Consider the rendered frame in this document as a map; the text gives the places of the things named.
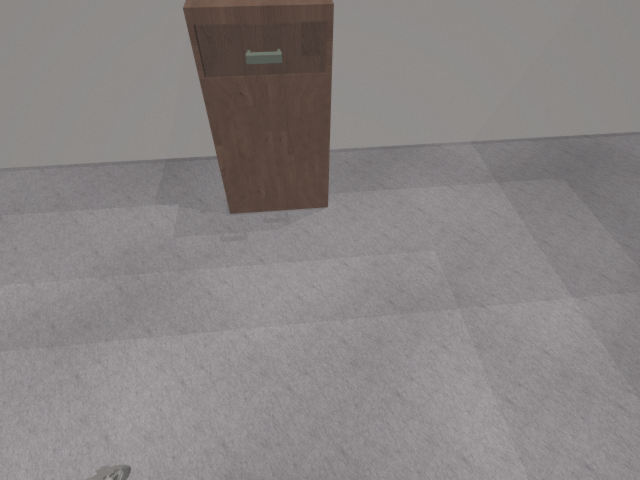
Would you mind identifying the cabinet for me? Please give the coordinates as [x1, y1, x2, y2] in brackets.
[183, 0, 334, 214]

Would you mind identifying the drawer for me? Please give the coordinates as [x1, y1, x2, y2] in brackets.
[195, 21, 326, 77]

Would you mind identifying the handle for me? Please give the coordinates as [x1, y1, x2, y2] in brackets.
[246, 49, 282, 64]

